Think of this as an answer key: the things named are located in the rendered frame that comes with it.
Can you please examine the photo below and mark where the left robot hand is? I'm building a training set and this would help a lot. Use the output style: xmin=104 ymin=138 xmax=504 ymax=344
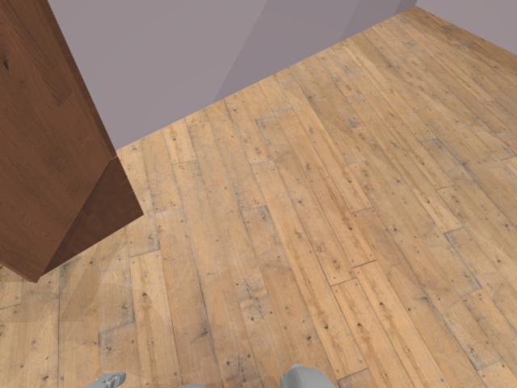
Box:
xmin=85 ymin=372 xmax=126 ymax=388

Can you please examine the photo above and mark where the cupboard door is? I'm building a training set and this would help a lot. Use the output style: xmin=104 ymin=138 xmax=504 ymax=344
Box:
xmin=0 ymin=0 xmax=111 ymax=283

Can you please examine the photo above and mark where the right robot thigh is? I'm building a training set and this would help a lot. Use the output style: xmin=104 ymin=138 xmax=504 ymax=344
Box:
xmin=280 ymin=367 xmax=336 ymax=388

